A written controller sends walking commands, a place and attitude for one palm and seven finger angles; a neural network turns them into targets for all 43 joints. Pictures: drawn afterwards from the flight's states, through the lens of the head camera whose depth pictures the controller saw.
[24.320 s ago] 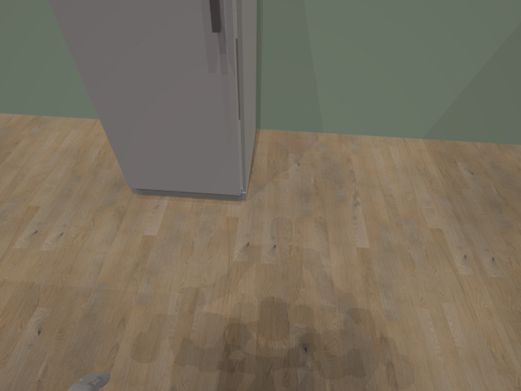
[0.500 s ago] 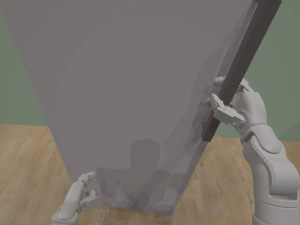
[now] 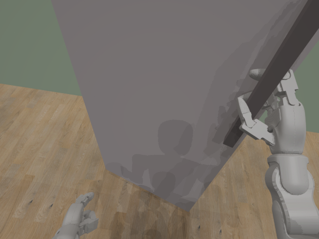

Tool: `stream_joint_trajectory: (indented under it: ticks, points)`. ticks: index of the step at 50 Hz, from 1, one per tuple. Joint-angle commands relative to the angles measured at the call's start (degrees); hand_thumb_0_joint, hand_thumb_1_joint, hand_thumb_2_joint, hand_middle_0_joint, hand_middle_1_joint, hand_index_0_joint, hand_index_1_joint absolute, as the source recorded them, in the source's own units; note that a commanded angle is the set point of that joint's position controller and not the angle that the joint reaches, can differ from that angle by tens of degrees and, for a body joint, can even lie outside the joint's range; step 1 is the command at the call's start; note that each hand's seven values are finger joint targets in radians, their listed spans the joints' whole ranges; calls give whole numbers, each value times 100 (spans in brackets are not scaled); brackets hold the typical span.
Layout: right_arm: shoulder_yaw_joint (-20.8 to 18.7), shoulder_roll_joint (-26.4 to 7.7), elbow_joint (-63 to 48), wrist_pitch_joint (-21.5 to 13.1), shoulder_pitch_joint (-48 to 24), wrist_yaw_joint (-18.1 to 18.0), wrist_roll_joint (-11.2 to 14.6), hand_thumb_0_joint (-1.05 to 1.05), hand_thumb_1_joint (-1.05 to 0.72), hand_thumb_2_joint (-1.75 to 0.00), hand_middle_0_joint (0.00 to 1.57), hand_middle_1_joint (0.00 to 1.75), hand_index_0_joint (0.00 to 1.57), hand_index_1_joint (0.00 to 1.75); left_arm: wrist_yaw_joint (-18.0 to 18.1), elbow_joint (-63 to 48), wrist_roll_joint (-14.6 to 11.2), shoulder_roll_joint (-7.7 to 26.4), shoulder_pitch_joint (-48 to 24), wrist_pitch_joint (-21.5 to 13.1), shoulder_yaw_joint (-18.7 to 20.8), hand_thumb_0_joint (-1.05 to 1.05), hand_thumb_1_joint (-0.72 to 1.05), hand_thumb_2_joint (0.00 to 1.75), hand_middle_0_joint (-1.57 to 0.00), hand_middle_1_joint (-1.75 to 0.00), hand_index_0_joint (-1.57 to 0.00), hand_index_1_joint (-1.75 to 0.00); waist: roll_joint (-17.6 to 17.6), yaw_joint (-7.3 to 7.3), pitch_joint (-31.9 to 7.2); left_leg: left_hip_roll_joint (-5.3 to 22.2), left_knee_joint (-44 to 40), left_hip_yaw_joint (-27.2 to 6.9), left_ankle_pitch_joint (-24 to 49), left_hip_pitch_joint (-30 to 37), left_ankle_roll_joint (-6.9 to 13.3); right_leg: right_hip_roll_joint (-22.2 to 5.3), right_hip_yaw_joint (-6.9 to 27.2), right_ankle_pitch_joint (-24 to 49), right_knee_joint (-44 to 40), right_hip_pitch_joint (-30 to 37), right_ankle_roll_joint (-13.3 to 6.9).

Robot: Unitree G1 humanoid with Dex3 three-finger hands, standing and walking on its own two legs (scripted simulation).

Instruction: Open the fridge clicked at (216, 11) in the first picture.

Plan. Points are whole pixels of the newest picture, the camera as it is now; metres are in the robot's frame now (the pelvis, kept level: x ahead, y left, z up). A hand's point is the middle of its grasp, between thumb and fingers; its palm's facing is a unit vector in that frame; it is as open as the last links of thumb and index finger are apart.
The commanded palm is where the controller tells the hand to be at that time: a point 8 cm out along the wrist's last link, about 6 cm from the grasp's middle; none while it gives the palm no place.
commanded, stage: walk backward, drawing the door open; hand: right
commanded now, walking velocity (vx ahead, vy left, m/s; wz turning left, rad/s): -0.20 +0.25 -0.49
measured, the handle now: (266, 79) +0.35 -0.12 +0.27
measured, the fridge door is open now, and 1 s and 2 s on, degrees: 18 34 58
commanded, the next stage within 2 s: none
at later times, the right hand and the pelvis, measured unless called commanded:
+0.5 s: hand (231, 148) +0.24 -0.07 +0.21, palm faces +0.10 +0.96 -0.25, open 7.8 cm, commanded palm +0.20 -0.12 +0.23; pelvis -0.08 +0.06 -0.01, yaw -14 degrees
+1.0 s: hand (194, 173) +0.19 -0.01 +0.21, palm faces +0.40 +0.90 -0.19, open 7.6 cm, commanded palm +0.14 -0.04 +0.22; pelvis -0.04 +0.21 +0.00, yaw -34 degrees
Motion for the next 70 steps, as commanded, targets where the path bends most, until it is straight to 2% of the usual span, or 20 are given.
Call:
stream_joint_trajectory:
  ticks: [1, 7, 11, 14, 17, 23, 25, 27, 29, 32, 36, 40, 50, 52, 53, 55, 59, 65, 68, 70]
  points:
    - [-540, -708, -1698, -1128, -1892, -60, -33, 0, -90, -90, 45, 140, 45, 140, 20, -936, 27, 358, -776, -533, 71, 0, 90, 90, -20, -30, -20, -30, 383, -99, -1590, 381, -651, -230, -680, -89, -224, -424, 752, 97, -526, 755, -166]
    - [-522, -612, -1638, -1084, -2531, -69, -64, 0, -90, -90, 45, 140, 45, 140, 42, -770, 24, 376, -885, -812, 160, 0, 90, 90, -20, -30, -20, -30, -335, -170, -1719, 34, 1011, -349, -907, 936, -100, -1279, 2003, -1585, -1740, -575, -573]
    - [-547, -654, -1506, -941, -2921, 8, -77, 0, -90, -90, 45, 140, 45, 140, 2, -648, -5, 289, -949, -1015, 214, 0, 90, 90, -20, -30, -20, -30, 149, -223, -1868, 224, 498, -553, -862, 1629, -7, -994, 1467, -1739, -1260, -1143, -499]
    - [-645, -734, -1562, -794, -3163, -74, -228, 0, -90, -90, 45, 140, 45, 140, -7, -434, -18, 195, -739, -1084, 300, 0, 90, 90, -20, -30, -20, -30, 1702, -208, -1858, 1939, -1716, -1764, -2636, -439, 774, 290, 94, -1521, 2354, -228, 124]
    - [-520, -508, -1545, -740, -3252, -17, -308, 0, -90, -90, 45, 140, 45, 140, 31, -449, 189, 46, -625, -1217, 183, 0, 90, 90, -20, -30, -20, -30, 1448, -163, -1623, 1899, -1280, -739, -1784, -479, 890, 145, 165, -1798, 4153, -645, 98]
    - [-38, -136, -1547, -794, -3500, 134, -296, 0, -90, -90, 45, 140, 45, 140, 52, -567, 197, 34, -416, -1377, 100, 0, 90, 90, -20, -30, -20, -30, 1424, -169, -2029, 1401, -483, 124, 760, 1094, 650, 185, -552, -1690, 769, -59, 66]
    - [374, 98, -1604, -800, -3487, 246, -258, 0, -90, -90, 45, 140, 45, 140, -11, -669, 118, 150, -78, -1388, 203, 0, 90, 90, -20, -30, -20, -30, 975, 114, -2208, 1127, 761, 421, 1165, 569, 287, -231, -153, -366, -930, 1175, -64]
    - [580, 223, -1552, -923, -3927, 437, -321, 0, -90, -90, 45, 140, 45, 140, -164, -910, 167, 539, -335, -1426, 435, 0, 90, 90, -20, -30, -20, -30, -836, 76, -1969, 240, 3229, 197, -1490, -2204, -333, -2659, 3002, 3709, -927, 2905, -1209]
    - [203, -6, -1812, -1032, -4375, 556, -417, 0, -90, -90, 45, 140, 45, 140, -208, -738, 264, 448, -733, -1406, 504, 0, 90, 90, -20, -30, -20, -30, -218, 11, -1691, 706, 3991, -1049, -1587, -2061, -177, -3014, 3500, 2893, -779, 1740, -1493]
    - [652, 622, -1596, -1017, -3107, 612, -427, 0, -90, -90, 45, 140, 45, 140, -347, -544, 99, 463, -616, -1490, 536, 0, 90, 90, -20, -30, -20, -30, 176, -187, -1512, 444, 2145, -537, -1069, -1158, -201, -1858, 1447, 2793, -95, 1613, -682]
    - [505, 355, -2469, -1195, -2436, 601, -338, 0, -90, -90, 45, 140, 45, 140, -514, -717, -66, 390, -569, -1520, 481, 0, 90, 90, -20, -30, -20, -30, -622, -18, -2002, 27, -126, 143, -108, 430, -365, -1212, 1258, 3452, 262, 1820, -361]
    - [-229, -324, -2233, -1136, -2425, 382, -172, 0, -90, -90, 45, 140, 45, 140, -316, -753, -131, 156, -1004, -1393, 470, 0, 90, 90, -20, -30, -20, -30, 2827, -321, -2493, 1929, 237, -692, 5036, 2053, 693, 282, 265, -2843, 3613, -699, 142]
    - [424, 237, -2613, -1135, -2315, 167, -305, 0, -90, -90, 45, 140, 45, 140, -30, -724, 136, 17, -691, -1236, 258, 0, 90, 90, -20, -30, -20, -30, 1121, -64, -2371, 1359, 1238, 410, 4338, 1411, 677, 82, -619, -633, -402, 723, 113]
    - [545, 289, -2676, -1208, -2585, 230, -251, 0, -90, -90, 45, 140, 45, 140, -74, -850, 173, 524, -625, -1218, 549, 0, 90, 90, -20, -30, -20, -30, -512, 91, -2493, 302, 3398, 401, -416, -2238, -266, -2416, 2538, 4421, -731, 4085, -957]
    - [405, 216, -2355, -1241, -2698, 256, -409, 0, -90, -90, 45, 140, 45, 140, -204, -840, 196, 604, -680, -1211, 543, 0, 90, 90, -20, -30, -20, -30, -63, 60, -2162, 256, 4156, -315, -2183, -2741, -268, -3101, 3144, 5638, -371, 4046, -1501]
    - [-12, -190, -2768, -1246, -2941, 336, -372, 0, -90, -90, 45, 140, 45, 140, -209, -755, 204, 455, -1183, -1305, 445, 0, 90, 90, -20, -30, -20, -30, -76, -42, -1816, 535, 4388, -929, -1919, -3062, -138, -3011, 3183, 4764, -198, 3309, -1470]
    - [354, 385, -2139, -959, -2592, 414, -319, 0, -90, -90, 45, 140, 45, 140, -216, -377, 77, 479, -772, -1411, 526, 0, 90, 90, -20, -30, -20, -30, -301, -205, -1630, 425, 2472, -425, -629, -1031, -291, -1662, 734, 2976, -242, 1594, -544]
    - [-400, -268, -1994, -997, -2363, 213, -150, 0, -90, -90, 45, 140, 45, 140, -234, -656, -165, 346, -782, -1405, 332, 0, 90, 90, -20, -30, -20, -30, -549, -204, -1738, 145, -243, 362, 440, 1163, -557, -795, 445, 1160, 607, 655, -134]
    - [-1441, -1249, -2210, -939, -1989, 62, -94, 0, -90, -90, 45, 140, 45, 140, -106, -707, -27, 204, -993, -1293, 341, 0, 90, 90, -20, -30, -20, -30, 2824, -481, -2106, 2217, -574, -1077, 1795, 711, 578, 276, 312, -3046, 4211, -585, 95]
    - [-1176, -772, -2435, -975, -1644, -65, -53, 0, -90, -90, 45, 140, 45, 140, -69, -619, -3, 31, -1104, -1256, 154, 0, 90, 90, -20, -30, -20, -30, 1633, -371, -1936, 2270, -6, -1014, 2917, 1249, 1082, 34, 483, -2966, 4447, -1105, 122]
